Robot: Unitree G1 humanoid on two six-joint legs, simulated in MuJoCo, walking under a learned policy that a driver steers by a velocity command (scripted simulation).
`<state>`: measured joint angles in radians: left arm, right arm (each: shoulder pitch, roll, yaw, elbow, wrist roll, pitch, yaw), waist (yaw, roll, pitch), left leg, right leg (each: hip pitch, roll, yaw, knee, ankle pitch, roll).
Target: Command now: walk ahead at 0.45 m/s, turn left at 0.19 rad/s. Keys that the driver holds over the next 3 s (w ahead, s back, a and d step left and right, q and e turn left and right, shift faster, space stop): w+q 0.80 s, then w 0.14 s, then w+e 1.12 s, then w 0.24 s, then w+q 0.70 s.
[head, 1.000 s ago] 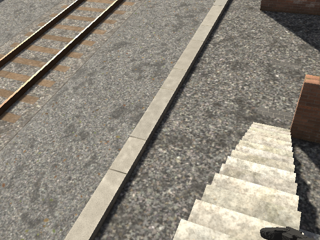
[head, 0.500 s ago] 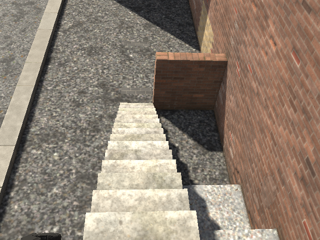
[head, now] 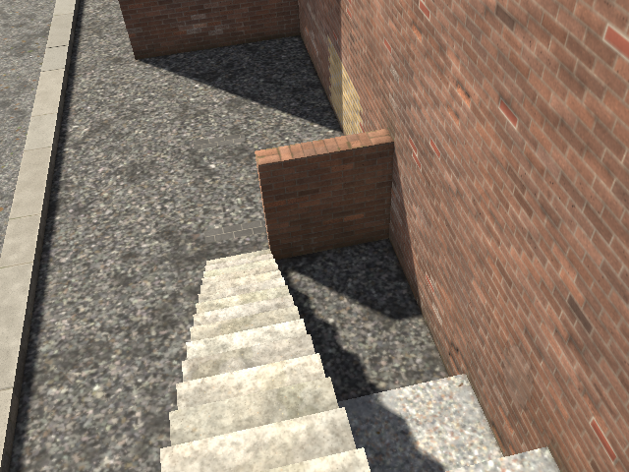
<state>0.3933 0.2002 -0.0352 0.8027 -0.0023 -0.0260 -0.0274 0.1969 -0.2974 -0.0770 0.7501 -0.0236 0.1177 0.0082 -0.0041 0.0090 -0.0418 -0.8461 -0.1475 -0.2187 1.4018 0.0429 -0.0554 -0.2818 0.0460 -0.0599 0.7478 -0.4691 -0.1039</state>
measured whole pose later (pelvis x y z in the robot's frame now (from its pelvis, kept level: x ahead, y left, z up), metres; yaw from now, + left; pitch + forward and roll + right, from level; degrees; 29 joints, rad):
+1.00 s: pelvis +0.37 +0.14 -0.31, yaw +30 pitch -2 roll +1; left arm 0.33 0.26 0.04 0.91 0.02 -0.06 -0.02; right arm 0.43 -0.19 0.00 0.91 -0.03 -0.03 -0.03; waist -0.01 -0.06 -0.07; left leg -0.28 -0.30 -0.09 1.40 -0.82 0.19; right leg -0.29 0.04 -0.02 0.45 0.17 -0.06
